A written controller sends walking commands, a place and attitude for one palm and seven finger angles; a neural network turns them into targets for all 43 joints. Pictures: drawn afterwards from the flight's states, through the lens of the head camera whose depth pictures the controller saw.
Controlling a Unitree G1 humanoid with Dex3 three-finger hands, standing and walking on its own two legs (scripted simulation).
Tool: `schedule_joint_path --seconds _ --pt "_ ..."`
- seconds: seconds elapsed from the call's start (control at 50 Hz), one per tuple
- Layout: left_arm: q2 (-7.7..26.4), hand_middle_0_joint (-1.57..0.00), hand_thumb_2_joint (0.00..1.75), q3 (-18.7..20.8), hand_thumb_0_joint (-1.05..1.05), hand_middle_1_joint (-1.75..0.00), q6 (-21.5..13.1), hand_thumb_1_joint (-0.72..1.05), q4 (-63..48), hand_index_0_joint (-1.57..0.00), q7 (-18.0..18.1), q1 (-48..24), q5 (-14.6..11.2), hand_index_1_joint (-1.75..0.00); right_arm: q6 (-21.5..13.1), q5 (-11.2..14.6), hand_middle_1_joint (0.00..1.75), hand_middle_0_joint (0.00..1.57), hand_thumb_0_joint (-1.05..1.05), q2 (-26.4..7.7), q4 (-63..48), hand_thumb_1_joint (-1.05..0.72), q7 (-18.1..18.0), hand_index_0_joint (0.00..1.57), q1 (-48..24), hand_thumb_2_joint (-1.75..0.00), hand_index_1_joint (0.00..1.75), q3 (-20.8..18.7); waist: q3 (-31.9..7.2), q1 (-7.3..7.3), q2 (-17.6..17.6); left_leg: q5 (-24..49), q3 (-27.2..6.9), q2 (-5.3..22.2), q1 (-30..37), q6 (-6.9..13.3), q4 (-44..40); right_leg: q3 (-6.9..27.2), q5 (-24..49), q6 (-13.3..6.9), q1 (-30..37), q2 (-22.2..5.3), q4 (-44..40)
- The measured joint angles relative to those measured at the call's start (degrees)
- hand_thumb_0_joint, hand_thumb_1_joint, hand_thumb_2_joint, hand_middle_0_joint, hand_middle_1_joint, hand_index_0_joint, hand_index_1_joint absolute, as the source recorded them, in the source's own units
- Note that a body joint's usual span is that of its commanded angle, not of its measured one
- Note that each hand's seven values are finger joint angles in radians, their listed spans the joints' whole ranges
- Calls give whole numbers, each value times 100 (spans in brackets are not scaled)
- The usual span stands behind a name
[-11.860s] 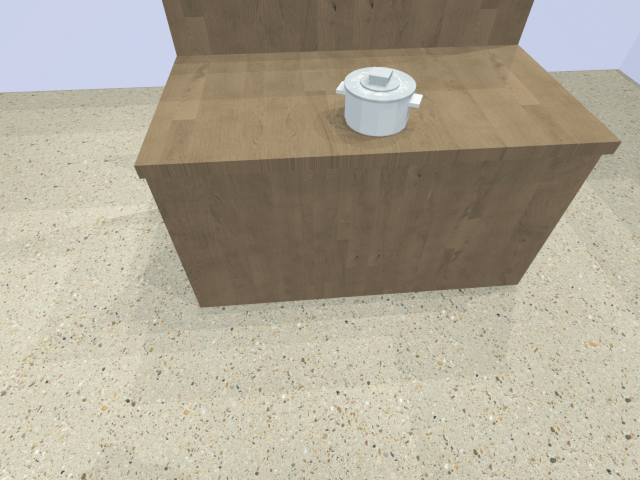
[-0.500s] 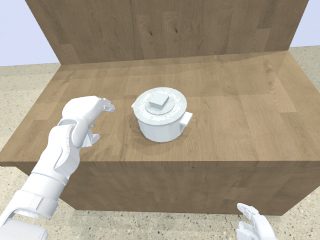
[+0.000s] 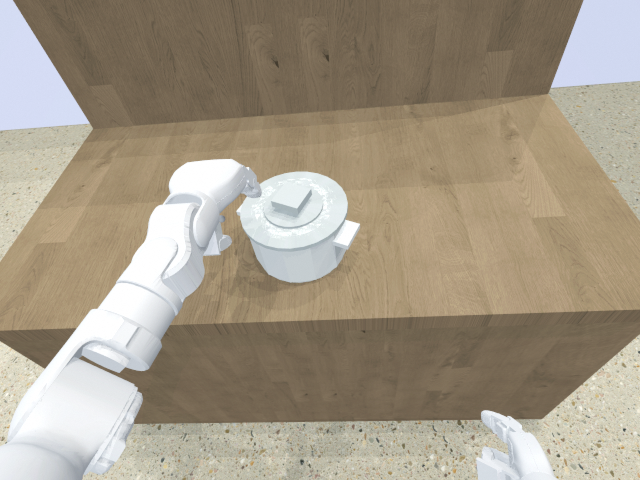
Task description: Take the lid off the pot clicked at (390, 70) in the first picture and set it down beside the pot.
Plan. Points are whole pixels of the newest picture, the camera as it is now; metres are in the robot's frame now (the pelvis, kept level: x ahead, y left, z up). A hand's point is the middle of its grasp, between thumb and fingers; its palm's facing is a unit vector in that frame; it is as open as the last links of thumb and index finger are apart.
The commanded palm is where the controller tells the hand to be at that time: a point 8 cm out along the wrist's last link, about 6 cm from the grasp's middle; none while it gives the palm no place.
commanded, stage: move the open hand above the knob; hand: left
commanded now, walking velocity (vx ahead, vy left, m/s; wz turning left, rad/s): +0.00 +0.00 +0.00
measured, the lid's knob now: (291, 197) +0.54 +0.07 +0.04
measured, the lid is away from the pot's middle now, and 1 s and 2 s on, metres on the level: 0.00 0.00 0.00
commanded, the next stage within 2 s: lower the open fingers around the knob in 1.26 s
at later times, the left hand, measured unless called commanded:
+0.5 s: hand (278, 189) +0.48 +0.07 +0.11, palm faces -0.28 -0.05 -0.96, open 10.3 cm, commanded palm +0.49 +0.07 +0.17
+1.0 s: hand (286, 179) +0.50 +0.06 +0.11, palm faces -0.29 -0.07 -0.96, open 10.3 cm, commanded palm +0.50 +0.07 +0.17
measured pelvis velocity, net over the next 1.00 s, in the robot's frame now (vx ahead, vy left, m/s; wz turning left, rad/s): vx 0.02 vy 0.02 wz -0.03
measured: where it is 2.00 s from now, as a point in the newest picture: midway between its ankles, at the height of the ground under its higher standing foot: outside the picture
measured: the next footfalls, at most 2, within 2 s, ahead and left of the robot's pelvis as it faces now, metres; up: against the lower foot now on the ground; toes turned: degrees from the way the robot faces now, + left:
none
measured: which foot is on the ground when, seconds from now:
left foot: down 0.00-1.00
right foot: down 0.00-1.00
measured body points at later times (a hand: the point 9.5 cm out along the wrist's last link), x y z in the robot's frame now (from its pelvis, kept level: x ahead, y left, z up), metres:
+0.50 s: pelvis +0.00 +0.02 +0.00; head +0.05 -0.03 +0.45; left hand +0.49 +0.07 +0.16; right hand +0.08 -0.24 -0.15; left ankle -0.01 +0.10 -0.74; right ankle +0.00 -0.08 -0.74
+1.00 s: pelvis +0.02 +0.02 +0.00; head +0.07 -0.01 +0.45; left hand +0.51 +0.06 +0.16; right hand +0.06 -0.23 -0.15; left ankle -0.01 +0.10 -0.74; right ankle +0.00 -0.08 -0.74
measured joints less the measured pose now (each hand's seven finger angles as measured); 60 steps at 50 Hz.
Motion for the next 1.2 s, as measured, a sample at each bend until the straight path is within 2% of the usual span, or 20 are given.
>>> schedule_joint_path --seconds 0.1,0.18,0.26,0.34,0.42,0.5,0.56,0.64,0.68,0.72,0.82,0.88,0.94,1.0,1.12,1.2 --pt "-228 -83 142 -94 0 -9 327 -31 598 -83 10 -421 -18 -8 94 -4 30 20 1 1 21 -91 99 20 168 -90 30 -63 -72 -67 3 12 22 -2 -148 7 13 22 15 3 -157 -3 22" --pt "-398 -83 142 -185 0 -9 172 -31 709 -83 -74 -569 -30 -8 95 -36 30 20 1 -11 112 -91 39 20 248 -90 30 -72 -49 -147 39 -2 36 -12 -165 39 24 37 16 30 -169 -11 14" --pt "-493 -84 142 -101 0 -9 74 -31 1342 -83 96 -1065 -18 -8 6 -36 30 20 1 51 240 -91 -67 20 331 -90 30 -47 -59 -242 -26 8 84 -15 -198 54 -8 86 33 46 -230 -12 10" --pt "-644 -83 142 -116 0 -9 218 -31 1874 -83 327 -1490 70 -8 -17 -64 30 20 1 70 319 -91 1 20 494 -90 30 -83 -138 -282 -61 22 129 -26 -304 67 -29 132 46 60 -361 -22 19" --pt "-901 -83 142 -192 0 -9 406 -31 2397 -83 384 -1783 45 -8 7 -80 30 20 1 44 451 -91 39 20 577 -90 30 -93 -169 -328 -39 12 147 -40 -413 98 -5 150 55 92 -464 -35 20" --pt "-970 -83 142 -125 0 -9 326 -31 2596 -83 412 -2015 -83 -8 -196 -102 30 20 1 66 526 -91 -77 20 644 -90 30 -95 -136 -441 -30 12 167 -49 -489 134 -5 172 77 122 -534 -42 -2" --pt "-1036 -84 142 -147 0 -9 286 -31 2850 -83 590 -2320 16 -8 -375 -125 30 20 1 95 598 -91 -110 20 747 -90 30 -124 -200 -497 -36 10 189 -62 -566 149 -12 195 75 138 -622 -54 4" --pt "-1190 -83 142 -3 0 -9 633 -31 3615 -83 828 -2776 95 -8 -350 -137 30 20 1 106 746 -91 -48 20 788 -90 30 -62 -316 -569 -95 -13 274 -45 -673 154 -17 282 80 154 -766 -33 12" --pt "-1218 -83 142 62 0 -9 808 -31 3785 -83 796 -2841 55 -8 -320 -154 30 20 1 103 745 -91 -18 20 827 -90 30 -53 -338 -606 -115 -19 305 -33 -718 158 -21 314 92 160 -818 -18 1" --pt "-1214 -83 142 55 0 -9 825 -31 3701 -83 679 -2778 3 -8 -337 -173 30 20 1 92 712 -91 -6 20 894 -90 30 -85 -337 -632 -107 -18 304 -33 -737 168 -30 313 101 167 -827 -17 -24" --pt "-1166 -83 142 166 0 -9 432 -31 3363 -83 572 -2557 84 -8 -462 -208 30 20 1 73 687 -91 -67 20 1013 -90 30 -161 -364 -621 -38 -30 276 -42 -686 190 -62 290 100 185 -747 -24 -101" --pt "-1173 -83 142 28 0 -9 512 -31 3569 -83 690 -2644 174 -8 -475 -183 30 20 1 105 718 -91 -67 20 996 -90 30 -154 -404 -585 -70 -39 285 -35 -683 185 -69 301 99 182 -747 -16 -111" --pt "-1263 -83 142 -165 0 -9 617 -31 3622 -83 738 -2714 70 -8 -501 -179 30 20 1 144 732 -91 -2 20 967 -90 30 -168 -407 -527 -126 -36 257 -47 -721 178 -47 272 83 179 -779 -31 -75" --pt "-1342 -83 142 -100 0 -9 578 -31 3549 -83 698 -2670 -58 -8 -512 -194 30 20 1 151 741 -91 11 20 877 -90 30 -147 -398 -500 -144 -37 225 -56 -737 177 -24 240 72 176 -782 -42 -59" --pt "-1321 -84 142 -134 0 -9 506 -31 3491 -83 761 -2667 91 -8 -597 -192 30 20 1 152 687 -91 -44 20 719 -90 30 -154 -421 -488 -73 -49 207 -60 -732 179 0 223 63 175 -765 -47 -51" --pt "-1374 -83 142 -105 0 -9 657 -31 3663 -83 787 -2755 15 -8 -516 -181 30 20 1 168 691 -91 -10 20 649 -90 30 -113 -462 -444 -92 -48 227 -51 -710 169 -14 244 59 169 -762 -36 -41"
